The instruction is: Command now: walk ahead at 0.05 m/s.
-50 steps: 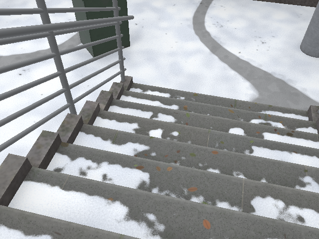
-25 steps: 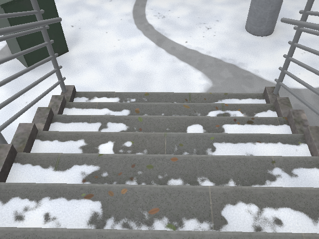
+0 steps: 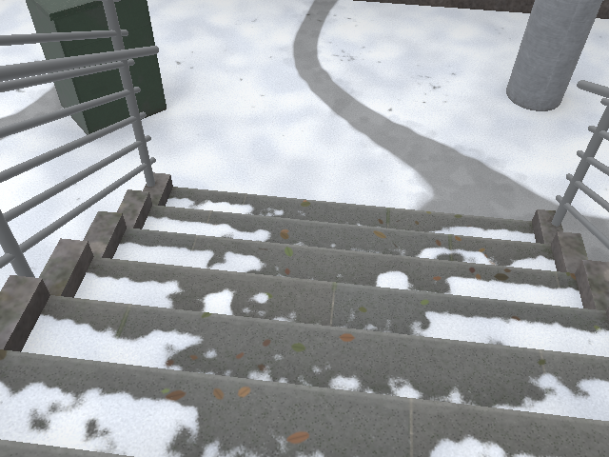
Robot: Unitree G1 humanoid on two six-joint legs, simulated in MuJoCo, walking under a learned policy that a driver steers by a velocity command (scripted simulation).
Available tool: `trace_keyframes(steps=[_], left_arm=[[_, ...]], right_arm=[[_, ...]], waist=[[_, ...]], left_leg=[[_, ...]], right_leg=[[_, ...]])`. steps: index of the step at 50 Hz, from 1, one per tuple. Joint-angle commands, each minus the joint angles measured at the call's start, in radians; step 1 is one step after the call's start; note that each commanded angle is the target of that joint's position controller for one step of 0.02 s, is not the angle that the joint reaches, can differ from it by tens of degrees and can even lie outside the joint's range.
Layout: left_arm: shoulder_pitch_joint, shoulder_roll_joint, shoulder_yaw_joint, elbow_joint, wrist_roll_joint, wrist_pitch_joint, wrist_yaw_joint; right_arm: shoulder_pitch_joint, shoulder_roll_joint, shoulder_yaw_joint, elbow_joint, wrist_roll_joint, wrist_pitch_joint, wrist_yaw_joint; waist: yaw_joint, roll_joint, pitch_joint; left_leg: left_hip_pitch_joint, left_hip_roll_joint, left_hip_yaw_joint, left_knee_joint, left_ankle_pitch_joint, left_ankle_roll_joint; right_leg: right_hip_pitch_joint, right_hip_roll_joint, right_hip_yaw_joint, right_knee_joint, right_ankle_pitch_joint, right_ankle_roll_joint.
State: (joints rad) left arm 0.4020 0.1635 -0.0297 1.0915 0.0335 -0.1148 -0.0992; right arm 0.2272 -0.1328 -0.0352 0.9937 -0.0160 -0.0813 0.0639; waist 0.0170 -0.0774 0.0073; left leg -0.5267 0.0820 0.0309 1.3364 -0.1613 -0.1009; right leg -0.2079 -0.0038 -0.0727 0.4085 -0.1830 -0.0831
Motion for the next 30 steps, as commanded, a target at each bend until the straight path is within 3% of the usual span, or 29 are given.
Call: trace_keyframes(steps=[1,2,3,4,5,6,9,11,12,13,14,16,18,19,20,21,22,23,24,25,26,27,28,29,30], left_arm=[[0.081,0.052,0.011,0.006,-0.010,-0.004,0.001],[0.132,0.064,0.020,0.028,-0.006,-0.003,0.005],[0.165,0.127,0.046,0.036,0.010,-0.010,0.024],[0.216,0.158,0.064,0.064,0.029,-0.013,0.036],[0.279,0.140,0.071,0.099,0.045,-0.017,0.048],[0.338,0.097,0.066,0.133,0.056,-0.022,0.056],[0.381,0.016,0.052,0.182,0.052,-0.031,0.054],[0.330,0.004,0.045,0.157,0.015,-0.022,0.054],[0.307,-0.001,0.041,0.143,0.011,-0.016,0.055],[0.297,-0.003,0.036,0.135,0.019,-0.014,0.059],[0.284,-0.006,0.030,0.127,0.037,-0.008,0.053],[0.271,0.001,0.030,0.113,0.050,-0.015,0.064],[0.311,-0.003,0.027,0.127,0.047,-0.022,0.073],[0.349,-0.016,0.024,0.146,0.074,-0.023,0.078],[0.362,-0.028,0.026,0.144,0.077,-0.025,0.082],[0.364,-0.034,0.026,0.141,0.072,-0.027,0.084],[0.352,-0.016,0.034,0.128,0.038,-0.028,0.084],[0.372,-0.020,0.037,0.128,0.030,-0.024,0.086],[0.402,-0.032,0.037,0.141,0.062,-0.019,0.086],[0.391,-0.009,0.052,0.128,0.035,-0.017,0.084],[0.381,0.015,0.062,0.122,0.029,-0.014,0.087],[0.367,0.013,0.066,0.125,0.056,-0.006,0.091],[0.331,0.020,0.077,0.109,0.051,-0.003,0.095],[0.287,0.062,0.096,0.099,0.006,0.002,0.099],[0.282,0.093,0.109,0.110,0.020,0.017,0.091]], right_arm=[[0.065,-0.054,-0.015,0.005,-0.001,0.002,-0.002],[0.061,-0.064,-0.022,0.008,-0.002,0.005,-0.002],[0.029,-0.121,-0.050,0.006,-0.032,0.002,-0.014],[-0.010,-0.121,-0.058,-0.008,-0.048,0.000,-0.030],[-0.058,-0.104,-0.059,-0.023,-0.050,-0.001,-0.041],[-0.087,-0.075,-0.058,-0.027,-0.047,-0.001,-0.049],[-0.130,-0.014,-0.051,-0.031,-0.046,0.013,-0.054],[-0.165,-0.005,-0.050,-0.044,-0.067,0.033,-0.053],[-0.153,0.001,-0.050,-0.040,-0.071,0.042,-0.054],[-0.132,0.011,-0.046,-0.040,-0.078,0.049,-0.052],[-0.110,0.033,-0.041,-0.039,-0.080,0.052,-0.045],[-0.052,0.003,-0.048,-0.027,-0.072,0.055,-0.030],[-0.077,-0.011,-0.052,-0.048,-0.060,0.053,-0.024],[-0.044,-0.006,-0.051,-0.041,-0.058,0.051,-0.024],[-0.029,-0.019,-0.056,-0.038,-0.053,0.050,-0.027],[-0.042,-0.029,-0.058,-0.044,-0.052,0.047,-0.031],[-0.124,-0.038,-0.062,-0.073,-0.043,0.046,-0.034],[-0.181,-0.030,-0.060,-0.097,-0.042,0.043,-0.037],[-0.147,-0.008,-0.057,-0.090,-0.046,0.040,-0.040],[-0.185,-0.023,-0.063,-0.107,-0.043,0.037,-0.042],[-0.224,-0.016,-0.061,-0.123,-0.046,0.031,-0.043],[-0.169,0.009,-0.055,-0.109,-0.055,0.024,-0.044],[-0.126,0.003,-0.060,-0.099,-0.055,0.020,-0.045],[-0.130,-0.016,-0.071,-0.102,-0.040,0.011,-0.039],[-0.065,0.010,-0.069,-0.074,-0.031,-0.005,-0.032]], waist=[[-0.019,0.002,0.088],[0.011,-0.009,0.104],[0.048,0.052,0.129],[0.073,0.022,0.157],[0.104,0.012,0.167],[0.116,0.016,0.161],[0.102,0.017,0.128],[0.093,-0.008,0.121],[0.082,-0.012,0.125],[0.064,-0.018,0.135],[0.043,-0.030,0.129],[0.025,-0.015,0.141],[0.037,-0.019,0.149],[0.026,-0.031,0.145],[0.030,-0.029,0.142],[0.039,-0.014,0.144],[0.068,-0.003,0.153],[0.087,-0.024,0.151],[0.070,-0.056,0.152],[0.092,-0.039,0.161],[0.104,-0.046,0.168],[0.073,-0.053,0.158],[0.050,-0.038,0.142],[0.029,0.004,0.137],[0.002,0.013,0.110]], left_leg=[[-0.093,0.031,-0.064,-0.246,-0.127,-0.031],[-0.147,0.021,-0.051,-0.200,-0.178,-0.016],[-0.128,0.018,-0.059,-0.272,-0.073,0.023],[-0.184,0.001,-0.050,-0.290,-0.039,0.049],[-0.265,-0.009,-0.068,-0.292,-0.010,0.083],[-0.322,-0.006,-0.095,-0.320,0.017,0.117],[-0.346,-0.007,-0.117,-0.396,0.086,0.166],[-0.233,0.012,-0.050,-0.531,-0.018,0.160],[-0.186,0.016,-0.040,-0.565,-0.062,0.151],[-0.140,0.023,-0.045,-0.568,-0.068,0.151],[-0.071,0.026,-0.041,-0.480,-0.057,0.160],[-0.025,0.020,-0.047,-0.487,-0.018,0.169],[-0.016,0.015,-0.041,-0.493,0.003,0.170],[-0.019,0.030,-0.078,-0.395,0.058,0.177],[-0.053,0.039,-0.084,-0.394,0.060,0.182],[-0.064,0.039,-0.078,-0.405,0.049,0.183],[-0.056,0.020,-0.023,-0.536,-0.044,0.173],[-0.005,0.004,0.015,-0.555,-0.092,0.174],[0.031,0.021,-0.023,-0.463,-0.052,0.188],[0.009,-0.002,0.024,-0.593,-0.169,0.188],[0.048,-0.019,0.049,-0.638,-0.214,0.189],[0.117,-0.002,-0.001,-0.564,-0.163,0.202],[0.150,-0.011,0.012,-0.612,-0.188,0.205],[0.210,-0.069,0.116,-0.842,-0.224,0.197],[0.390,-0.105,0.151,-0.919,-0.037,0.198]], right_leg=[[0.065,-0.172,0.116,-0.082,0.372,-0.011],[0.106,-0.178,0.125,-0.100,0.236,-0.024],[0.078,-0.196,0.134,-0.159,0.026,-0.079],[0.121,-0.213,0.183,-0.212,-0.077,-0.124],[0.218,-0.245,0.230,-0.239,-0.071,-0.160],[0.314,-0.269,0.257,-0.250,-0.028,-0.178],[0.441,-0.273,0.263,-0.272,0.089,-0.182],[0.357,-0.285,0.284,-0.357,-0.064,-0.200],[0.302,-0.299,0.295,-0.392,-0.139,-0.204],[0.247,-0.316,0.307,-0.419,-0.163,-0.206],[0.159,-0.308,0.284,-0.423,-0.152,-0.191],[0.085,-0.288,0.233,-0.420,-0.160,-0.186],[0.083,-0.283,0.215,-0.409,-0.152,-0.181],[0.092,-0.298,0.217,-0.376,-0.101,-0.176],[0.128,-0.302,0.206,-0.353,-0.105,-0.178],[0.146,-0.302,0.202,-0.335,-0.100,-0.181],[0.162,-0.287,0.186,-0.349,-0.145,-0.184],[0.154,-0.283,0.187,-0.340,-0.154,-0.183],[0.133,-0.303,0.197,-0.308,-0.104,-0.173],[0.173,-0.304,0.191,-0.312,-0.151,-0.190],[0.169,-0.305,0.191,-0.294,-0.150,-0.194],[0.130,-0.318,0.190,-0.242,-0.081,-0.171],[0.125,-0.316,0.174,-0.195,-0.042,-0.170],[0.122,-0.279,0.140,-0.132,-0.091,-0.183],[0.039,-0.241,0.125,0.003,0.030,-0.183]])
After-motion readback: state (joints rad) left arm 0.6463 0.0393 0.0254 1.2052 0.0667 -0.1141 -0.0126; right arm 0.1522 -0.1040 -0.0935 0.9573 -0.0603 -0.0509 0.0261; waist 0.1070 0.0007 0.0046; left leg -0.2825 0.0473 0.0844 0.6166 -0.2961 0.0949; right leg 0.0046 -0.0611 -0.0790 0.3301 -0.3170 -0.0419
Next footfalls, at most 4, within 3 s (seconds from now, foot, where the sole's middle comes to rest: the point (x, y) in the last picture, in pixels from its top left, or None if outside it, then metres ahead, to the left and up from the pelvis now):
0.62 left None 0.15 0.21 -0.78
1.10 right None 0.42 0.03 -0.95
1.46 left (240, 436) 0.73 0.20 -1.11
2.02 right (346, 412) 0.81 -0.10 -1.11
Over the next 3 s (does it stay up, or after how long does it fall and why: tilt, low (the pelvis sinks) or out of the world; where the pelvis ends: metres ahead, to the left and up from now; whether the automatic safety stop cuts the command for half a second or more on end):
stays up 1.27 -0.24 -0.68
